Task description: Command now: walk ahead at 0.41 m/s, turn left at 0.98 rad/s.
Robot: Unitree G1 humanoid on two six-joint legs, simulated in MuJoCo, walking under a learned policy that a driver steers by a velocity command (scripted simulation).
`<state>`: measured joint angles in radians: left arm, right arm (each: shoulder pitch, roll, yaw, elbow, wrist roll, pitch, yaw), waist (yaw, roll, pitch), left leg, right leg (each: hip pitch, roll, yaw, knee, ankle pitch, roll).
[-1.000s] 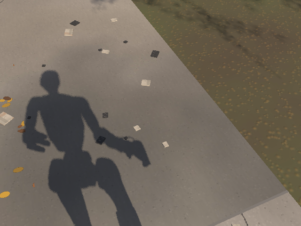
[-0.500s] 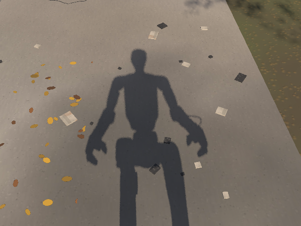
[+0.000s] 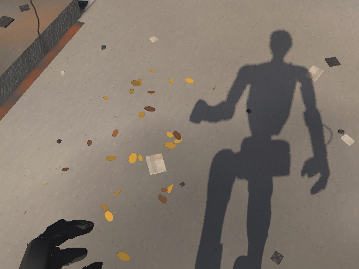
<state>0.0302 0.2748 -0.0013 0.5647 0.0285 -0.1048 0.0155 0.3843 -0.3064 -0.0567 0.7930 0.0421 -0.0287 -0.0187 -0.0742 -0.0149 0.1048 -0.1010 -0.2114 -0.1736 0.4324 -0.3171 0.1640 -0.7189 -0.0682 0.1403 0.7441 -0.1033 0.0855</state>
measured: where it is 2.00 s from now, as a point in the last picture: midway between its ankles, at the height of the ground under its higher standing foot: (238, 157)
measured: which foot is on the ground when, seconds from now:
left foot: down 0.00-0.10, up 0.12-0.46, down 0.48-0.98, up 1.00-1.00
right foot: up 0.00-0.08, down 0.10-0.50, up 0.52-0.94, down 0.96-1.00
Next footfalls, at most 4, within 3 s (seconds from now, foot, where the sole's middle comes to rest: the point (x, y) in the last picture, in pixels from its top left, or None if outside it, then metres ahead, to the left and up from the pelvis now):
0.10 right None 0.34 -0.12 -0.77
0.48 left None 0.22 0.08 -0.77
0.96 right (236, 235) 0.51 -0.23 -0.77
1.38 left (228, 131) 0.97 -0.27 -0.77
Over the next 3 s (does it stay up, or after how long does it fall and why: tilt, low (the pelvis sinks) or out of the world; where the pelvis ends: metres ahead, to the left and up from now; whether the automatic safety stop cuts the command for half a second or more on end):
stays up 1.04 -0.23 0.00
